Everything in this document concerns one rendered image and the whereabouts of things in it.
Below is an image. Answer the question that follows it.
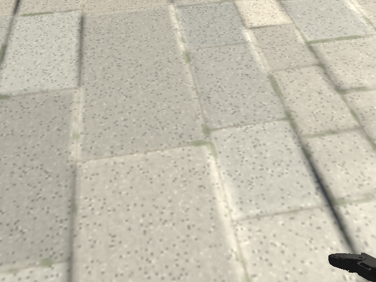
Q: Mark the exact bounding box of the robot right hand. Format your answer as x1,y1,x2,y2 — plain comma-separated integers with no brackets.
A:
328,253,376,282

